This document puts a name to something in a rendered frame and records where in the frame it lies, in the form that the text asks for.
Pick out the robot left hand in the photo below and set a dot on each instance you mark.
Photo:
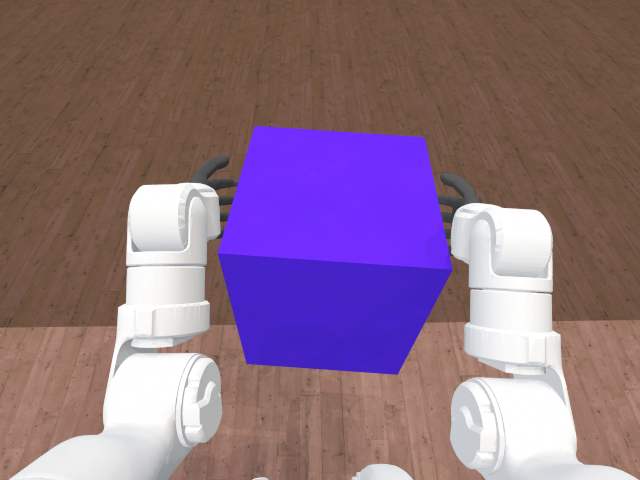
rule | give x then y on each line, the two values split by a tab
205	171

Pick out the carton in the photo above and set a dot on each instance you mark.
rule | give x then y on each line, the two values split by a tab
334	252

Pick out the left robot forearm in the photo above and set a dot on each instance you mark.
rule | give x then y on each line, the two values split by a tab
167	233

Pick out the left robot upper arm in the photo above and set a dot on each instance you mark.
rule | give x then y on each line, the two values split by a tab
159	406

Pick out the right robot forearm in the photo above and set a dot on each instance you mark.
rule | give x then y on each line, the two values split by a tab
509	252

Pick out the right robot upper arm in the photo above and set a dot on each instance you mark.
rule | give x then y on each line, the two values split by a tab
518	429

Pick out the robot right hand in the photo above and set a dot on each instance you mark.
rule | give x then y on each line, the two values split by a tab
464	189

